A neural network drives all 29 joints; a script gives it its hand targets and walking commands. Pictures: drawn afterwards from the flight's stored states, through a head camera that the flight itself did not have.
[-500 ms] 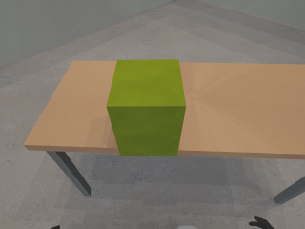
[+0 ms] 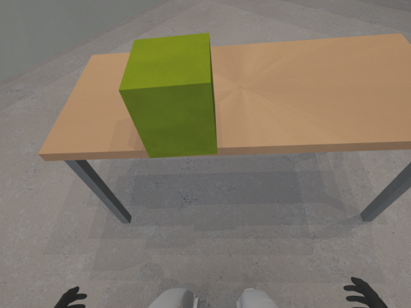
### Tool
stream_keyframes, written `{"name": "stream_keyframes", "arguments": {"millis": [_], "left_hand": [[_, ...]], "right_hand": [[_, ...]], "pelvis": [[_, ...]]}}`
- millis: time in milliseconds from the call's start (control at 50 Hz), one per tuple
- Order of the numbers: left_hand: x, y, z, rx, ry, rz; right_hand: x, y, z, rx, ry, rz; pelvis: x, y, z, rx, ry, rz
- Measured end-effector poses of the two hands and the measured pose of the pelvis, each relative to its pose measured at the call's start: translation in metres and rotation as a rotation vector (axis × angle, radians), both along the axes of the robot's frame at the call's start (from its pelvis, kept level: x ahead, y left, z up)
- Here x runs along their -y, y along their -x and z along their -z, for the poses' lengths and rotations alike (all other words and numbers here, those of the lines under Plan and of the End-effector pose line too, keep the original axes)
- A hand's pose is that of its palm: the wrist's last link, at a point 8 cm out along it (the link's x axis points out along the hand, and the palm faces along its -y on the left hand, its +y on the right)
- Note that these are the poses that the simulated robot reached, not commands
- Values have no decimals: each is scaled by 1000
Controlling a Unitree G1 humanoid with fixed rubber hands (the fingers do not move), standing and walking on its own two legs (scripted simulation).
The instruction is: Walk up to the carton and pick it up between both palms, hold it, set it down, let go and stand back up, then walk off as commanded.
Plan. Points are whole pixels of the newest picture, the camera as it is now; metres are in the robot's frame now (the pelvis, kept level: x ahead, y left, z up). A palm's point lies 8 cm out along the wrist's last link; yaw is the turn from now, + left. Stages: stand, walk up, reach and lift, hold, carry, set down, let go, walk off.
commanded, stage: walk off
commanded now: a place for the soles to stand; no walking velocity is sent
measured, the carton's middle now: (177, 99) +0.62 +0.07 +0.02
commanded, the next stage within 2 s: none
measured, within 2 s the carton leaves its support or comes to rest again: neither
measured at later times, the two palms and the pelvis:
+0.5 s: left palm out of the picture -0.15 +0.38 -0.13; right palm out of the picture -0.15 -0.20 -0.08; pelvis -0.22 +0.09 +0.00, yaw +0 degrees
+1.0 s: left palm out of the picture -0.39 +0.39 -0.06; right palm out of the picture -0.36 -0.25 -0.12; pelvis -0.45 +0.07 +0.00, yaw +0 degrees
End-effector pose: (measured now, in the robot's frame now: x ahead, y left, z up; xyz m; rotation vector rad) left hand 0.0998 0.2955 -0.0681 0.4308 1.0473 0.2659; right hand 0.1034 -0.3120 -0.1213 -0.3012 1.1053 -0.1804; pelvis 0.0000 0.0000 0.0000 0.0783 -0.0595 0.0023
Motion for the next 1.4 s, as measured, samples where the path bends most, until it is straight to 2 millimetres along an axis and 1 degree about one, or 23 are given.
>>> {"name": "stream_keyframes", "arguments": {"millis": [100,180,220,280,320,360,400,460,580,640,680,760,820,860,900,940,1040,1100,1140,1220,1300,1340,1400], "left_hand": [[-11,36,13,32,26,4],[-25,66,29,57,60,8],[-35,78,39,68,80,14],[-52,96,54,86,114,32],[-61,114,58,84,133,35],[-67,136,60,66,150,32],[-73,161,61,30,161,31],[-82,210,63,-60,171,27],[-100,316,72,-232,164,-14],[-101,363,74,-294,159,-34],[-101,391,71,-320,149,-43],[-103,441,55,-329,91,-55],[-105,484,43,-312,34,-84],[-104,506,31,-284,15,-110],[-100,515,18,-258,3,-106],[-99,513,6,-225,-12,-86],[-91,481,-11,-56,-21,-12],[-85,474,-15,25,8,28],[-83,481,-12,50,34,35],[-84,510,6,55,99,26],[-90,534,26,55,138,5],[-88,545,28,46,162,2],[-84,563,32,4,190,7]], "right_hand": [[-10,40,-3,7,27,-4],[-25,80,-5,4,47,-8],[-34,106,-6,-7,61,-11],[-52,155,-8,-38,91,-1],[-68,187,-13,-60,87,23],[-84,212,-22,-65,76,48],[-96,228,-31,-66,74,58],[-107,246,-40,-64,85,56],[-112,275,-45,-18,116,59],[-110,293,-41,-4,114,58],[-105,305,-38,3,107,53],[-91,334,-23,31,88,31],[-78,362,-4,44,76,9],[-78,382,-3,42,59,8],[-77,402,-7,55,38,19],[-73,424,-9,60,29,21],[-58,491,-6,-33,47,-1],[-53,530,-12,-94,69,-4],[-52,551,-20,-125,83,-11],[-53,586,-38,-129,129,-23],[-53,624,-44,-133,177,-5],[-54,634,-49,-124,189,19],[-53,633,-56,-91,196,27]], "pelvis": [[-14,42,7,30,14,-6],[-32,80,16,43,35,-13],[-44,99,21,44,51,-17],[-65,132,28,53,80,-13],[-73,152,25,69,94,-11],[-78,168,18,71,109,-5],[-83,184,10,50,115,-3],[-90,209,1,6,126,1],[-96,252,2,-3,139,10],[-93,275,5,11,135,12],[-90,295,7,13,130,13],[-83,341,11,9,116,16],[-76,379,19,37,94,1],[-73,395,14,70,69,-10],[-71,410,6,78,33,-1],[-70,427,0,72,14,8],[-67,464,-4,43,1,-7],[-67,483,-6,31,12,-17],[-68,495,-8,25,19,-28],[-74,516,-7,39,38,-51],[-81,532,3,71,65,-55],[-80,535,1,84,76,-49],[-76,536,-3,84,88,-40]]}}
